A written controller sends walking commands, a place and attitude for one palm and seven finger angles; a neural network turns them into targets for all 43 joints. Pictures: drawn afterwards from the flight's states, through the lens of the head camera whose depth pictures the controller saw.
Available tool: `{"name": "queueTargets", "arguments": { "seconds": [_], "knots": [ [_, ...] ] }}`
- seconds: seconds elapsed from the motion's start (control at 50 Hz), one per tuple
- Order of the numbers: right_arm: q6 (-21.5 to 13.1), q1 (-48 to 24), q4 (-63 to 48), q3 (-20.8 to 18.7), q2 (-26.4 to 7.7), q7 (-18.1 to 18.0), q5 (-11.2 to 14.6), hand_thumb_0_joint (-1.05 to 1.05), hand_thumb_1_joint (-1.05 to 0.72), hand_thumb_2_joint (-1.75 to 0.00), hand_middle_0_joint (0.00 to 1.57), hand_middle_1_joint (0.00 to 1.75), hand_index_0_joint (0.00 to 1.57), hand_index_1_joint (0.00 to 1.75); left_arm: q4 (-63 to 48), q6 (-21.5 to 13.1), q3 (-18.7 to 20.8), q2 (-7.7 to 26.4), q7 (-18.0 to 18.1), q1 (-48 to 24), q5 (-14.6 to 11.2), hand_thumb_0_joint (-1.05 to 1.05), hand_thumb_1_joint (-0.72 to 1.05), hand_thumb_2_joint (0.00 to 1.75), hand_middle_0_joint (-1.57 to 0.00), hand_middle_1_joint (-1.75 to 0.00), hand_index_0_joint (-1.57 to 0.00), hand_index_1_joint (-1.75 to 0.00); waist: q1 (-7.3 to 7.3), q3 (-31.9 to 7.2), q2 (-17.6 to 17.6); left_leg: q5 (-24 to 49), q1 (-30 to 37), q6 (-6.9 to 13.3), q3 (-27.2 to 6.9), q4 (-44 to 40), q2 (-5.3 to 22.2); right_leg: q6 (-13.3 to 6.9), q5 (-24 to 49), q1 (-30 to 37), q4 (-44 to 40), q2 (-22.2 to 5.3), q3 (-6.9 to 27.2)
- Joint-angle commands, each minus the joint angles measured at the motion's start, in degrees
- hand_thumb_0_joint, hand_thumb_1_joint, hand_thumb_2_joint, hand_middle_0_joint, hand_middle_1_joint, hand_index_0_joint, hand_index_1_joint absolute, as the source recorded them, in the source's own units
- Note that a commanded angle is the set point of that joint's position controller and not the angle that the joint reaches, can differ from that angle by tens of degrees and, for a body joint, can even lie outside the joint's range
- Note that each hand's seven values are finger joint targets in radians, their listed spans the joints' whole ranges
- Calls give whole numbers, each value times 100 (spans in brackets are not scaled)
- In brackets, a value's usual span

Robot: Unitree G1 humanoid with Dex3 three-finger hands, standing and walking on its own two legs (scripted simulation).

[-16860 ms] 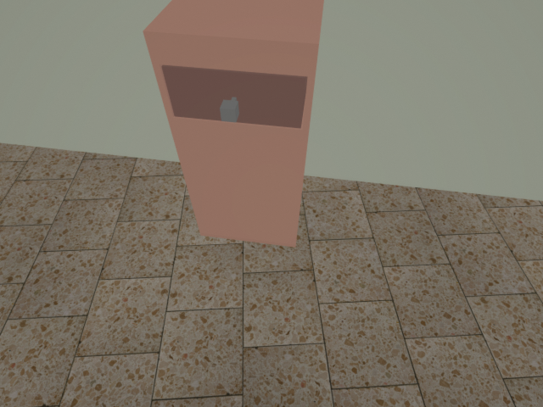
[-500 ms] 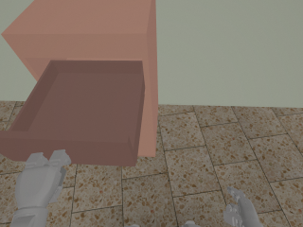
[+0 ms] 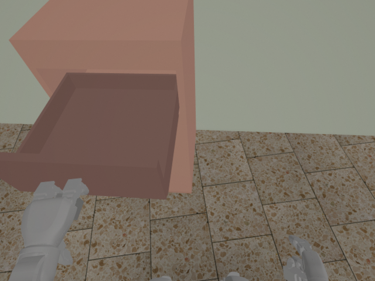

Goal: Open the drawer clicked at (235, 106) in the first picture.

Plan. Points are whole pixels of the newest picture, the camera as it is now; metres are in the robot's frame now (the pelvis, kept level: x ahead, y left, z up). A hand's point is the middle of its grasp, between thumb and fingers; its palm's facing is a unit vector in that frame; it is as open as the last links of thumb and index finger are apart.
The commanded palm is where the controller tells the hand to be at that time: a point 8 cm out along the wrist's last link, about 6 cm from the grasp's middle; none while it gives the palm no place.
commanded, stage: lift the hand off the handle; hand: left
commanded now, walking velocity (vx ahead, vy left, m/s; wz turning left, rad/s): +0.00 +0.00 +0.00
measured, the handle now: (71, 197) +0.27 +0.29 +0.01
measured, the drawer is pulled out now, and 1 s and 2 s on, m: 0.30 0.30 0.30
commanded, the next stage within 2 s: draw the hand back to the body in 1.40 s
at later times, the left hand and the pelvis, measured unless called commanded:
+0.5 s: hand (51, 206) +0.23 +0.29 +0.05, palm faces +0.05 -0.02 -1.00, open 13.5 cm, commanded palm +0.20 +0.29 +0.11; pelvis +0.01 +0.01 +0.02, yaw +0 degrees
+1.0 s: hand (27, 185) +0.24 +0.30 +0.13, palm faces +0.06 -0.01 -1.00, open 13.8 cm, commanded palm +0.21 +0.29 +0.18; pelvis +0.02 +0.01 +0.04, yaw +0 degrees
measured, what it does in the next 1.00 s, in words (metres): stands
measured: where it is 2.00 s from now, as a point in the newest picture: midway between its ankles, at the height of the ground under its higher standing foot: outside the picture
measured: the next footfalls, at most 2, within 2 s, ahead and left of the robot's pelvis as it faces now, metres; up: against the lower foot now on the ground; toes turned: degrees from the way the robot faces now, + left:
none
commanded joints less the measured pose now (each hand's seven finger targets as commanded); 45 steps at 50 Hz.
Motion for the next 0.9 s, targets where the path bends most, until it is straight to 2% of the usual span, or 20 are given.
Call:
{"name": "queueTargets", "arguments": {
  "seconds": [0.0,0.02,0.06,0.08,0.1,0.18,0.28,0.3,0.38,0.42,0.5,0.54,0.58,0.7,0.72,0.76,0.8,0.82,0.84,0.88],
  "knots": [
    [-300,-470,-778,-213,-624,-98,-11,0,-90,-90,20,30,20,30,-1039,18,592,1148,220,-976,-29,0,-50,30,-30,-120,-30,-120,-95,-1376,129,1226,349,127,20,-683,-221,-51,921,1125,-793,32,294],
    [-289,-428,-741,-212,-658,-108,-15,0,-90,-90,20,30,20,30,-1013,10,739,1335,220,-1126,-54,0,-50,30,-30,-120,-30,-120,-121,-1434,51,1274,346,122,-8,-681,-206,-52,935,1138,-751,45,257],
    [-286,-442,-742,-211,-646,-118,-5,0,-90,-90,20,30,20,30,-887,65,804,1356,192,-837,-110,0,-50,30,-30,-120,-30,-120,-21,-1438,-43,1300,263,121,3,-699,-218,-36,1045,1312,-770,37,304],
    [-274,-469,-745,-188,-642,-125,6,0,-90,-90,20,30,20,30,-839,93,775,1342,176,-901,-113,0,-50,30,-30,-120,-30,-120,-39,-1389,-133,1301,188,126,16,-706,-221,-20,1082,1343,-791,29,322],
    [-256,-491,-768,-185,-646,-129,17,0,-90,-90,20,30,20,30,-943,124,866,1465,148,-883,-127,0,-50,30,-30,-120,-30,-120,27,-1433,-99,1295,229,117,-1,-774,-215,-28,1047,1445,-818,33,325],
    [-242,-567,-809,-156,-634,-185,35,0,-90,-90,20,30,20,30,-1369,146,1010,1660,78,-995,-244,0,-50,30,-30,-120,-30,-120,27,-1533,69,1516,491,129,14,-887,-212,-23,1320,1674,-926,15,372],
    [-267,-633,-880,-126,-607,-176,73,0,-90,-90,20,30,20,30,-1605,117,884,1458,-66,-762,-405,0,-50,30,-30,-120,-30,-120,-1,-1189,55,1570,693,109,-30,-1118,-173,-19,1212,1682,-1090,16,250],
    [-271,-629,-858,-132,-612,-172,77,0,-90,-90,20,30,20,30,-1632,113,963,1554,-82,-811,-413,0,-50,30,-30,-120,-30,-120,20,-1180,81,1579,746,97,-45,-1167,-163,-27,1165,1702,-1112,21,242],
    [-275,-687,-938,-121,-604,-117,95,0,-90,-90,20,30,20,30,-1824,205,675,1278,-218,-635,-439,0,-50,30,-30,-120,-30,-120,19,-1069,43,1700,954,76,-46,-1338,-135,-18,1169,1778,-1231,9,163],
    [-263,-704,-938,-125,-641,-119,104,0,-90,-90,20,30,20,30,-1842,251,845,1464,-309,-627,-486,0,-50,30,-30,-120,-30,-120,62,-1005,13,1832,1019,64,-70,-1440,-116,-29,1253,1910,-1294,3,172],
    [-242,-772,-977,-90,-591,-82,104,0,-90,-90,20,30,20,30,-2208,319,741,1453,-519,-462,-476,0,-50,30,-30,-120,-30,-120,145,-1014,113,2062,1293,40,-71,-1602,-104,-26,1376,2129,-1406,-12,164],
    [-235,-806,-1016,-50,-585,-75,97,0,-90,-90,20,30,20,30,-2325,353,583,1344,-617,-637,-495,0,-50,30,-30,-120,-30,-120,103,-832,103,2027,1340,49,-85,-1677,-100,-6,1297,2105,-1461,-26,127],
    [-217,-827,-981,-36,-581,-95,97,0,-90,-90,20,30,20,30,-2240,362,733,1532,-712,-737,-481,0,-50,30,-30,-120,-30,-120,135,-679,18,1942,1338,59,-81,-1767,-111,-3,1255,2186,-1571,-17,144],
    [-187,-854,-989,-10,-543,-113,90,0,-90,-90,20,30,20,30,-2542,344,801,1656,-1026,-907,-589,0,-50,30,-30,-120,-30,-120,207,-794,133,2244,1688,62,-55,-1939,-143,7,1608,2591,-1776,-31,201],
    [-172,-835,-994,-5,-554,-121,86,0,-90,-90,20,30,20,30,-2558,338,953,1804,-1076,-897,-627,0,-50,30,-30,-120,-30,-120,216,-816,91,2346,1732,54,-72,-1967,-139,1,1667,2678,-1807,-22,201],
    [-163,-846,-938,0,-536,-134,83,0,-90,-90,20,30,20,30,-2552,301,951,1834,-1170,-1101,-683,0,-50,30,-30,-120,-30,-120,180,-695,58,2348,1757,56,-64,-2015,-149,19,1748,2707,-1875,-29,205],
    [-162,-859,-949,22,-527,-128,77,0,-90,-90,20,30,20,30,-2594,261,992,1869,-1255,-1015,-709,0,-50,30,-30,-120,-30,-120,232,-685,65,2401,1813,57,-65,-2085,-153,22,1784,2810,-1936,-33,192],
    [-144,-904,-946,25,-544,-129,80,0,-90,-90,20,30,20,30,-2627,268,1013,1909,-1300,-1051,-724,0,-50,30,-30,-120,-30,-120,238,-695,200,2466,1883,46,-62,-2118,-155,7,1814,2853,-1989,-24,232],
    [-150,-870,-953,43,-524,-107,68,0,-90,-90,20,30,20,30,-2681,272,876,1784,-1350,-1110,-729,0,-50,30,-30,-120,-30,-120,214,-726,140,2579,1927,52,-65,-2121,-148,23,1916,2870,-1972,-52,196],
    [-141,-867,-978,23,-546,-74,79,0,-90,-90,20,30,20,30,-2803,326,866,1751,-1489,-709,-813,0,-50,30,-30,-120,-30,-120,302,-779,221,2916,2043,13,-67,-2198,-124,19,2133,3044,-2006,-45,158]
  ]
}}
